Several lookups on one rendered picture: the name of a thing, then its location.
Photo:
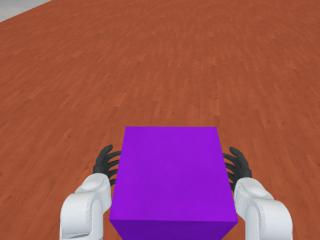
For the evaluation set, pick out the left robot forearm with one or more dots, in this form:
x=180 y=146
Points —
x=81 y=216

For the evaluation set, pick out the right robot forearm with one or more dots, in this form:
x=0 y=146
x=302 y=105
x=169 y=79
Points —
x=265 y=218

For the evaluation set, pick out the carton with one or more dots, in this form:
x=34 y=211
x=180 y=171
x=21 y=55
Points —
x=172 y=184

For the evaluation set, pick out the left robot hand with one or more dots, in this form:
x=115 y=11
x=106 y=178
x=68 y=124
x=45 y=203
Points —
x=102 y=165

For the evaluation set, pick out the right robot hand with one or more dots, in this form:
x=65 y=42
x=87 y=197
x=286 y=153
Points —
x=240 y=168

